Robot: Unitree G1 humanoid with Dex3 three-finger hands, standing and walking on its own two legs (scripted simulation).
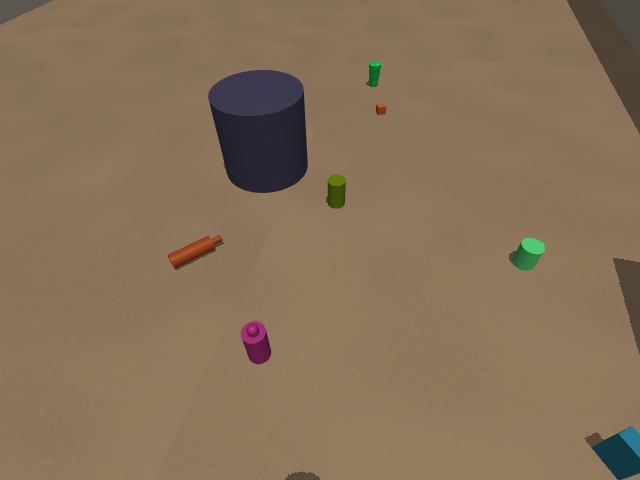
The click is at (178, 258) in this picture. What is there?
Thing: lying bottle
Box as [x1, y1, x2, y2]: [168, 235, 222, 267]
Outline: 220,235 212,239 207,236 169,254 168,256 173,266 176,267 213,249 213,244 222,240
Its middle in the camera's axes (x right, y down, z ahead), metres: -0.52 +0.05 +1.62
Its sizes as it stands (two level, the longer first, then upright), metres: 0.228 0.064 0.064
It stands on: the floor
